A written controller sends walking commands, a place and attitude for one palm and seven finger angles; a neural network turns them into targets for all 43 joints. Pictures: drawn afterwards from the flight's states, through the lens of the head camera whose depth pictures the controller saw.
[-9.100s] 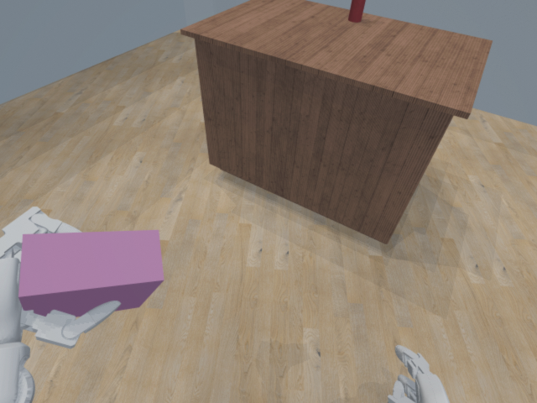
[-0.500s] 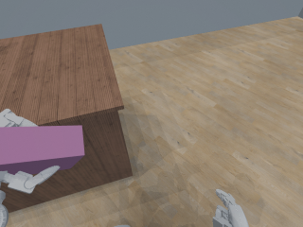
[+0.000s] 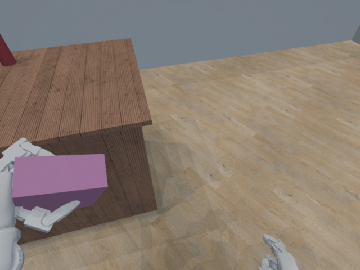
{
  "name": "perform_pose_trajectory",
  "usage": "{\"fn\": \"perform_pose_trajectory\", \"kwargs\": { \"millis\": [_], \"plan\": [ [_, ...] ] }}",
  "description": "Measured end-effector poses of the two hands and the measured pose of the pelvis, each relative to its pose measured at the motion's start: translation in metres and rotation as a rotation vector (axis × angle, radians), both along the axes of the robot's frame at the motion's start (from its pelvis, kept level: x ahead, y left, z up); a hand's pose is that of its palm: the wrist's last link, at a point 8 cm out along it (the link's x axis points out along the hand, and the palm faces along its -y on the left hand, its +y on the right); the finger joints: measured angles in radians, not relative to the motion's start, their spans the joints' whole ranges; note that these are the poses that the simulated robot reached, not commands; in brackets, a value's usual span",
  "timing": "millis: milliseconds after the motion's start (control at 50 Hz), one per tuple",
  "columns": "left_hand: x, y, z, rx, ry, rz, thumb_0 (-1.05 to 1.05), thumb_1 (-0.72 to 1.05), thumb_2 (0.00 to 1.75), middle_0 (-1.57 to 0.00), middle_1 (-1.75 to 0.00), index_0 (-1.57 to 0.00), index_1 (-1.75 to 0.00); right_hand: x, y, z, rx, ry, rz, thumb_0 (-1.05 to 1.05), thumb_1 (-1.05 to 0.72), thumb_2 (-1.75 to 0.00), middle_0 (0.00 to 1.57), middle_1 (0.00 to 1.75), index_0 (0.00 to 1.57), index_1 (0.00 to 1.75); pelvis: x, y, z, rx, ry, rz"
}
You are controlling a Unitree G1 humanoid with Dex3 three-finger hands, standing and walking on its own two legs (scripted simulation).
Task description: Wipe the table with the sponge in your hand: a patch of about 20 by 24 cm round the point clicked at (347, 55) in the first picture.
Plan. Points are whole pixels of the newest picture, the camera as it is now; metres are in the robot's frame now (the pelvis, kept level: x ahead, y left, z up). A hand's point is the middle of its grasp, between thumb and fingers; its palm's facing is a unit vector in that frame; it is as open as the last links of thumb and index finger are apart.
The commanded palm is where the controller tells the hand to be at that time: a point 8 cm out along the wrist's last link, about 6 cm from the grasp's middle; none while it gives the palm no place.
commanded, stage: come to a stop and stand still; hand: left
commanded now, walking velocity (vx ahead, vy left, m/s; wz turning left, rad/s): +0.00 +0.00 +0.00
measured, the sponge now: (73, 184) +0.22 +0.21 +0.15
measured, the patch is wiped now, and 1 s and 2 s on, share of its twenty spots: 0.00 0.00 0.00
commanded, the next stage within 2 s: look again from close up in 0.68 s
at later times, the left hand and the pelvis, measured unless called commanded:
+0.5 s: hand (38, 206) +0.18 +0.25 +0.15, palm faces +0.41 -0.79 -0.45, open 10.1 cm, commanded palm +0.12 +0.28 +0.18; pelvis -0.03 +0.00 -0.01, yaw +1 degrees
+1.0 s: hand (5, 180) +0.20 +0.30 +0.18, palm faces +0.48 -0.79 -0.38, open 10.1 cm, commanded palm +0.12 +0.32 +0.18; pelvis -0.03 +0.03 +0.00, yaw +1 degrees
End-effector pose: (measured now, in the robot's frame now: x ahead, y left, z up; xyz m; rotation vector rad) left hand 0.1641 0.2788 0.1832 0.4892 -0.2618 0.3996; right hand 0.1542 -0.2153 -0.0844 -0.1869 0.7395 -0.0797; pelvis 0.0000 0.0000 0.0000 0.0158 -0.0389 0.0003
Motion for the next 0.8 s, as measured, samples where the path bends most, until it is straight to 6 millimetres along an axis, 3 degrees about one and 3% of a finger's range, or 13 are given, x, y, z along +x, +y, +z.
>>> {"fn": "perform_pose_trajectory", "kwargs": {
  "millis": [140,340,540,660,780,800],
  "plan": [
    [-0.007,-0.009,-0.005,-0.020,0.015,-0.047,0.00,-0.50,1.01,-0.74,-1.36,-0.74,-1.36,-0.022,0.004,-0.004,-0.006,0.048,0.010,0.01,-0.91,-0.90,0.20,0.30,0.20,0.30,-0.016,0.000,0.000,0.005,-0.006,0.010],
    [-0.021,0.008,0.011,0.056,-0.006,-0.030,0.00,-0.50,1.01,-0.74,-1.36,-0.74,-1.36,-0.049,-0.008,-0.001,-0.051,0.084,-0.030,0.01,-0.91,-0.90,0.20,0.30,0.20,0.30,-0.029,0.006,0.004,-0.007,-0.001,0.016],
    [-0.030,-0.002,-0.013,0.015,0.063,-0.002,0.00,-0.50,1.01,-0.74,-1.36,-0.74,-1.36,-0.042,-0.013,-0.014,-0.026,0.080,-0.017,0.01,-0.91,-0.90,0.20,0.30,0.20,0.30,-0.031,-0.001,-0.006,0.016,-0.009,0.028],
    [-0.034,-0.001,-0.001,0.016,-0.015,-0.040,0.00,-0.50,1.01,-0.74,-1.36,-0.74,-1.36,-0.034,-0.006,-0.003,-0.066,0.065,0.016,0.01,-0.91,-0.90,0.20,0.30,0.20,0.30,-0.033,0.003,-0.003,0.010,0.010,0.048],
    [-0.046,0.020,0.007,0.045,-0.034,-0.004,0.00,-0.50,1.01,-0.74,-1.36,-0.74,-1.36,-0.028,0.007,0.009,-0.064,0.025,0.020,0.01,-0.91,-0.90,0.20,0.30,0.20,0.30,-0.033,0.013,0.001,0.000,0.005,0.046],
    [-0.044,0.027,0.014,0.121,-0.037,0.002,0.00,-0.50,1.01,-0.74,-1.36,-0.75,-1.36,-0.027,0.010,0.009,-0.069,0.009,0.041,0.01,-0.91,-0.90,0.20,0.30,0.20,0.30,-0.033,0.013,0.000,-0.002,0.003,0.052]
  ]
}}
